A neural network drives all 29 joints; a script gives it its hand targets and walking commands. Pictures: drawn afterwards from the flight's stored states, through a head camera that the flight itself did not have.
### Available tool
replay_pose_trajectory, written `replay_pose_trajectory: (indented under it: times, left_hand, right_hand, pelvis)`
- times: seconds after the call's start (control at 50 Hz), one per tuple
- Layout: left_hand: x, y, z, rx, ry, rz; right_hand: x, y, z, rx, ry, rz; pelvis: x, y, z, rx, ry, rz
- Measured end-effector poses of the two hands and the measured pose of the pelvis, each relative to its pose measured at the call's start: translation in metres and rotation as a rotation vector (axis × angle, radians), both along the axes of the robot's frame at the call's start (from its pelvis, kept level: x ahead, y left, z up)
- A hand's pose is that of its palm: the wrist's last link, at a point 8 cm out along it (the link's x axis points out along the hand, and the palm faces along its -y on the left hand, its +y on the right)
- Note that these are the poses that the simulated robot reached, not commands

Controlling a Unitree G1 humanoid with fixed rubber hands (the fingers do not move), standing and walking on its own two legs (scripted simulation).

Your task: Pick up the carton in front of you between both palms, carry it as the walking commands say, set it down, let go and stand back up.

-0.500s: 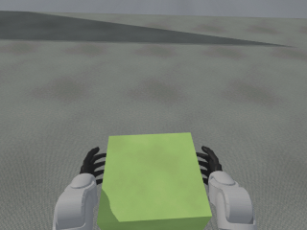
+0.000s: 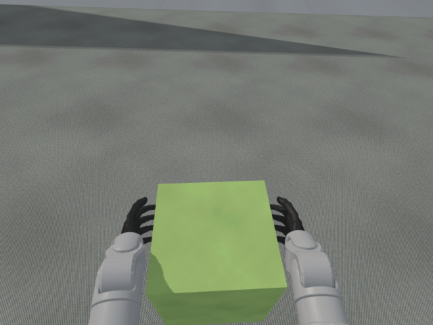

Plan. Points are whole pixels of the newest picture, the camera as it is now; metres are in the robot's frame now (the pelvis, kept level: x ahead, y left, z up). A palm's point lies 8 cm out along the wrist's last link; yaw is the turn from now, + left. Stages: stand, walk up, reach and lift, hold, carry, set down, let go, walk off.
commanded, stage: carry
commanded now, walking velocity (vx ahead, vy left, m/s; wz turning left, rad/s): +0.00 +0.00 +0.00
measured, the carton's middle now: (213, 256) +0.29 +0.00 -0.05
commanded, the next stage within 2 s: hold in 0.62 s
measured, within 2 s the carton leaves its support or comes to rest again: neither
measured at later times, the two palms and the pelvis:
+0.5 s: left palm (133, 242) +0.28 +0.15 +0.04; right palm (298, 240) +0.28 -0.15 +0.04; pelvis -0.01 +0.00 +0.00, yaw +0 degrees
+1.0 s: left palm (144, 243) +0.27 +0.12 +0.05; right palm (318, 259) +0.23 -0.17 +0.05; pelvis -0.03 +0.01 +0.01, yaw -6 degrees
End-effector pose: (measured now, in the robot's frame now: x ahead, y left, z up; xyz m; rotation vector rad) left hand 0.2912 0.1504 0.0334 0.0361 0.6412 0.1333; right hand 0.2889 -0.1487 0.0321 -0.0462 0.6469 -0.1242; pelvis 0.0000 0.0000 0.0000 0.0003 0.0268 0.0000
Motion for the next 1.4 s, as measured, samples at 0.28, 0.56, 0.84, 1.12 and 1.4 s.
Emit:
replay_pose_trajectory:
  times: [0.28,0.56,0.84,1.12,1.4]
  left_hand:
    - [-0.010,-0.002,0.004,0.000,0.019,0.000]
    - [-0.014,-0.005,0.006,0.004,0.015,0.002]
    - [-0.023,-0.020,0.007,0.012,0.029,-0.059]
    - [-0.023,-0.016,0.017,-0.009,0.012,-0.115]
    - [0.017,-0.020,-0.009,-0.053,0.038,-0.068]
  right_hand:
    - [-0.010,-0.002,0.004,0.002,0.019,-0.002]
    - [-0.013,-0.005,0.006,0.003,0.015,-0.001]
    - [-0.037,-0.019,0.008,-0.014,0.032,-0.042]
    - [-0.057,-0.014,0.019,-0.012,0.020,-0.114]
    - [-0.015,-0.018,-0.009,0.018,0.044,-0.119]
  pelvis:
    - [-0.006,-0.002,-0.001,0.001,0.002,0.002]
    - [-0.011,-0.005,-0.001,0.001,0.002,0.002]
    - [-0.021,-0.004,0.008,-0.005,-0.117,-0.067]
    - [-0.037,0.018,0.007,-0.011,-0.170,-0.124]
    - [-0.051,0.034,-0.011,-0.003,-0.113,-0.154]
